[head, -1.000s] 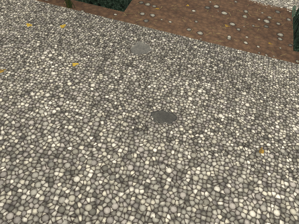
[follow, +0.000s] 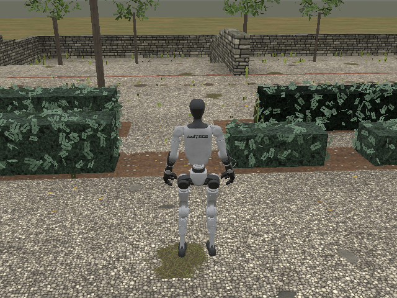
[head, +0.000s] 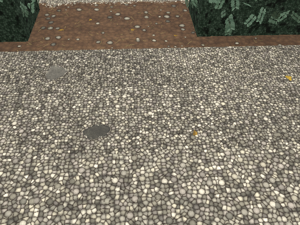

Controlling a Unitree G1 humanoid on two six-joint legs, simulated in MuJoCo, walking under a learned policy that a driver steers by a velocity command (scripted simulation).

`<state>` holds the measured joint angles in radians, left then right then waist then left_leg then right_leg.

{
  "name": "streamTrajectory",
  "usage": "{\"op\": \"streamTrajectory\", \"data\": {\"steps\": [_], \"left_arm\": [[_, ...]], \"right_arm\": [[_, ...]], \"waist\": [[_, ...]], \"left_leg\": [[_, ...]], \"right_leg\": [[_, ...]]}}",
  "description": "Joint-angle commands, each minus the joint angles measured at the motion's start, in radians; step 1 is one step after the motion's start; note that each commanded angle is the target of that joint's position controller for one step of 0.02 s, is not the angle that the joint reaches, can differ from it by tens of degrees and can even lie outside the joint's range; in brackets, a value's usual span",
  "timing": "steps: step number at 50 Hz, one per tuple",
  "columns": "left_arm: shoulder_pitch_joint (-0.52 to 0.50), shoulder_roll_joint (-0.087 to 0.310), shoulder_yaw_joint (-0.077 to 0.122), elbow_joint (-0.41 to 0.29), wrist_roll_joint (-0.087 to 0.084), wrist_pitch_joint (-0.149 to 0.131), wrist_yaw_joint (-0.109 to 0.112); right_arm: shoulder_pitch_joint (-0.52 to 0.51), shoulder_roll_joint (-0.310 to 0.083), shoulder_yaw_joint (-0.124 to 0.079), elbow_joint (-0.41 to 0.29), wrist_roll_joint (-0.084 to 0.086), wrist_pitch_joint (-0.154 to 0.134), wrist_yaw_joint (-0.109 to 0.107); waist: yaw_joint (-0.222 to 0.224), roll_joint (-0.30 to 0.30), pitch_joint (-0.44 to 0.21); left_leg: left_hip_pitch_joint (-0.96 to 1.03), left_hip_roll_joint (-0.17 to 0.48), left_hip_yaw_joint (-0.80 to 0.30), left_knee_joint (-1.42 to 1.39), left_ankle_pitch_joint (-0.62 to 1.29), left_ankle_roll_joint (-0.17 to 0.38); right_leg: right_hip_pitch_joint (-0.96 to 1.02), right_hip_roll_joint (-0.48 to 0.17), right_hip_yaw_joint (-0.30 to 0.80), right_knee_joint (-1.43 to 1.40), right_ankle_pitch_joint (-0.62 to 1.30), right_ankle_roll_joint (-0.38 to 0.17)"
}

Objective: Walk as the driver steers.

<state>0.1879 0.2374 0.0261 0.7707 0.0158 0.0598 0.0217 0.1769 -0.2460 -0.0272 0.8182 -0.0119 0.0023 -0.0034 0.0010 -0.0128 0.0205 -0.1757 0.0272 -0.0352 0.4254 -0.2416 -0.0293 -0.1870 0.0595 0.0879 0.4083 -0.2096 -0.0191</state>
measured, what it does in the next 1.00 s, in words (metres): stands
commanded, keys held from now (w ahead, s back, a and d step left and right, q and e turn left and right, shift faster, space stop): no key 0.92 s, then w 0.08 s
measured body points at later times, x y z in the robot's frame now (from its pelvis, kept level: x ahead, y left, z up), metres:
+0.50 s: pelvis +0.00 +0.03 +0.00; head +0.01 +0.03 +0.45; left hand +0.05 +0.29 -0.14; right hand +0.07 -0.24 -0.13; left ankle -0.01 +0.14 -0.74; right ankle +0.00 -0.11 -0.74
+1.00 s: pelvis +0.00 +0.03 +0.00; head +0.01 +0.03 +0.45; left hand +0.01 +0.29 -0.15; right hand +0.03 -0.23 -0.15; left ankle -0.01 +0.14 -0.74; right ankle +0.00 -0.11 -0.74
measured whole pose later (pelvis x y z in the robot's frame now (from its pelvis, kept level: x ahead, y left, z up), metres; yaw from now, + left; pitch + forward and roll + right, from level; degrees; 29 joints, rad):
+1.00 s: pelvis +0.00 +0.03 +0.00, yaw +1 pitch -1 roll +0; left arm 0.25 0.22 0.01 1.10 0.00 0.03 0.06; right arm 0.25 -0.23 0.00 1.07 0.00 0.02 -0.03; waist -0.01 -0.01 0.02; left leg -0.15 -0.04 -0.03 0.37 -0.22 0.03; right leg -0.17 -0.01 0.09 0.40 -0.22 0.02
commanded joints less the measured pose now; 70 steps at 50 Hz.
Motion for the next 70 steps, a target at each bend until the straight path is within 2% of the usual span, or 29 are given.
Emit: {"op": "streamTrajectory", "data": {"steps": [1, 11, 25, 46, 47, 48, 50, 51, 53, 54, 56, 57, 58, 59, 60, 61, 62, 63, 65, 66, 67, 69, 70], "left_arm": [[-0.005, 0.102, 0.031, -0.036, -0.001, -0.007, 0.012], [0.028, 0.112, 0.037, 0.072, -0.005, -0.013, 0.03], [0.057, 0.111, 0.024, 0.201, -0.01, -0.026, 0.038], [0.094, 0.088, 0.001, 0.299, -0.013, -0.037, 0.038], [0.106, 0.076, -0.003, 0.308, -0.013, -0.037, 0.038], [0.108, 0.071, -0.004, 0.311, -0.015, -0.037, 0.039], [0.096, 0.073, -0.003, 0.301, -0.02, -0.044, 0.041], [0.08, 0.069, -0.004, 0.292, -0.019, -0.055, 0.037], [0.055, 0.048, -0.009, 0.272, -0.017, -0.086, 0.02], [0.06, 0.051, -0.006, 0.271, -0.019, -0.102, 0.009], [0.12, 0.044, -0.001, 0.287, -0.028, -0.122, -0.007], [0.171, 0.04, 0.001, 0.305, -0.028, -0.128, -0.011], [0.241, 0.051, 0.01, 0.333, -0.025, -0.13, -0.012], [0.345, 0.098, 0.025, 0.359, -0.022, -0.13, -0.01], [0.439, 0.205, 0.052, 0.368, -0.027, -0.132, -0.019], [0.414, 0.213, 0.052, 0.355, -0.01, -0.145, -0.025], [0.333, 0.159, 0.039, 0.325, -0.014, -0.157, -0.024], [0.28, 0.117, 0.028, 0.301, -0.02, -0.167, -0.031], [0.243, 0.088, 0.019, 0.269, -0.036, -0.165, -0.036], [0.26, 0.074, 0.013, 0.265, -0.034, -0.16, -0.03], [0.301, 0.067, 0.014, 0.274, -0.023, -0.154, -0.026], [0.32, 0.082, 0.015, 0.272, -0.02, -0.146, -0.014], [0.367, 0.101, 0.02, 0.279, 0.0, -0.151, -0.01]], "right_arm": [[-0.019, -0.12, -0.021, -0.033, 0.002, -0.016, -0.008], [-0.005, -0.119, -0.008, 0.056, 0.006, -0.013, -0.017], [0.026, -0.117, 0.005, 0.157, 0.008, -0.001, -0.023], [0.092, -0.098, 0.014, 0.22, 0.008, 0.009, -0.029], [0.103, -0.089, 0.016, 0.228, 0.007, 0.01, -0.03], [0.106, -0.096, 0.014, 0.23, 0.009, 0.012, -0.033], [0.11, -0.141, -0.003, 0.224, 0.019, 0.014, -0.04], [0.128, -0.158, -0.011, 0.221, 0.022, 0.012, -0.042], [0.17, -0.202, -0.033, 0.222, 0.027, 0.005, -0.044], [0.161, -0.201, -0.038, 0.216, 0.027, 0.002, -0.045], [0.1, -0.176, -0.038, 0.188, 0.035, -0.003, -0.039], [0.048, -0.167, -0.036, 0.168, 0.044, -0.004, -0.034], [0.01, -0.143, -0.031, 0.152, 0.047, -0.005, -0.03], [-0.009, -0.093, -0.016, 0.138, 0.039, -0.013, -0.022], [-0.028, -0.05, -0.007, 0.1, 0.034, -0.031, -0.019], [-0.043, -0.085, -0.018, 0.084, 0.045, -0.055, -0.015], [-0.019, -0.118, -0.026, 0.087, 0.057, -0.074, -0.01], [0.015, -0.122, -0.031, 0.104, 0.058, -0.082, -0.004], [0.017, -0.133, -0.043, 0.107, 0.046, -0.088, 0.002], [0.008, -0.123, -0.045, 0.107, 0.042, -0.086, 0.007], [-0.013, -0.097, -0.04, 0.101, 0.035, -0.081, 0.014], [-0.067, -0.071, -0.034, 0.074, 0.03, -0.073, 0.021], [-0.057, -0.067, -0.038, 0.086, 0.03, -0.076, 0.032]], "waist": [[0.001, 0.046, -0.03], [-0.002, 0.016, -0.018], [-0.005, 0.021, -0.002], [-0.009, 0.011, 0.014], [-0.009, 0.015, -0.005], [-0.009, 0.028, 0.005], [-0.015, 0.079, 0.045], [-0.026, 0.104, 0.074], [-0.041, 0.164, 0.1], [-0.031, 0.162, 0.11], [0.018, 0.149, 0.115], [0.055, 0.13, 0.117], [0.084, 0.083, 0.114], [0.11, -0.058, 0.068], [0.134, -0.254, 0.049], [0.114, -0.213, 0.096], [0.065, -0.118, 0.139], [0.033, -0.094, 0.124], [0.02, -0.078, 0.101], [0.026, -0.087, 0.083], [0.042, -0.086, 0.059], [0.049, -0.07, 0.063], [0.056, -0.059, 0.023]], "left_leg": [[-0.01, 0.055, -0.051, -0.088, 0.135, 0.044], [0.02, 0.037, -0.048, -0.125, 0.137, 0.065], [0.027, 0.013, -0.041, -0.145, 0.137, 0.076], [0.021, -0.008, -0.035, -0.143, 0.137, 0.08], [0.028, -0.014, -0.032, -0.152, 0.041, 0.08], [0.015, -0.018, -0.039, -0.165, -0.091, 0.085], [-0.021, 0.013, -0.103, -0.194, -0.366, 0.126], [-0.025, 0.061, -0.171, -0.228, -0.462, 0.155], [-0.035, 0.201, -0.346, -0.296, -0.539, 0.23], [-0.062, 0.234, -0.379, -0.304, -0.515, 0.249], [-0.112, 0.221, -0.331, -0.267, -0.457, 0.232], [-0.186, 0.179, -0.268, -0.23, -0.421, 0.205], [-0.263, 0.113, -0.191, -0.141, -0.353, 0.173], [-0.365, 0.021, -0.074, 0.096, -0.249, 0.126], [-0.525, -0.079, 0.06, 0.361, -0.227, 0.085], [-0.612, -0.059, -0.016, 0.541, -0.284, 0.098], [-0.645, -0.005, -0.061, 0.616, -0.202, 0.115], [-0.634, 0.029, -0.063, 0.616, -0.12, 0.126], [-0.628, 0.08, -0.054, 0.551, -0.002, 0.125], [-0.603, 0.088, -0.039, 0.514, 0.04, 0.117], [-0.577, 0.077, -0.004, 0.511, 0.08, 0.097], [-0.563, 0.073, 0.02, 0.455, 0.146, 0.069], [-0.534, 0.066, 0.026, 0.535, 0.213, 0.06]], "right_leg": [[0.03, -0.078, 0.065, -0.067, 0.11, -0.028], [0.049, -0.083, 0.047, -0.095, 0.14, -0.001], [0.04, -0.083, 0.019, -0.107, 0.133, 0.011], [0.017, -0.078, -0.006, -0.104, 0.119, 0.018], [0.024, -0.068, -0.018, -0.101, 0.054, 0.017], [0.009, -0.051, -0.037, -0.081, -0.033, 0.017], [-0.074, -0.011, -0.083, 0.016, -0.22, 0.007], [-0.139, -0.006, -0.093, 0.074, -0.249, 0.0], [-0.2, -0.043, -0.103, 0.223, -0.194, -0.009], [-0.201, -0.071, -0.092, 0.267, -0.178, -0.02], [-0.14, -0.09, -0.096, 0.21, -0.191, -0.053], [-0.029, -0.079, -0.108, 0.105, -0.169, -0.068], [0.086, -0.072, -0.087, 0.013, -0.139, -0.073], [0.219, -0.186, 0.097, -0.096, -0.209, -0.095], [0.303, -0.368, 0.435, -0.261, -0.425, -0.189], [0.255, -0.437, 0.601, -0.302, -0.52, -0.258], [0.228, -0.42, 0.529, -0.298, -0.448, -0.248], [0.228, -0.378, 0.425, -0.296, -0.336, -0.213], [0.257, -0.332, 0.288, -0.306, -0.124, -0.175], [0.261, -0.307, 0.227, -0.312, -0.036, -0.167], [0.256, -0.282, 0.17, -0.305, 0.06, -0.177], [0.224, -0.259, 0.095, -0.296, 0.216, -0.182], [0.218, -0.276, 0.083, -0.268, 0.259, -0.196]]}}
